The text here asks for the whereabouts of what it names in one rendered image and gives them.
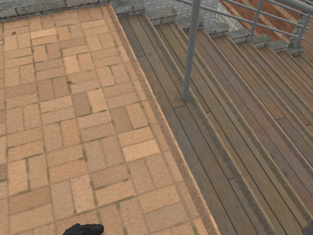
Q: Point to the left robot hand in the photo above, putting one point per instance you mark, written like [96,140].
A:
[85,229]

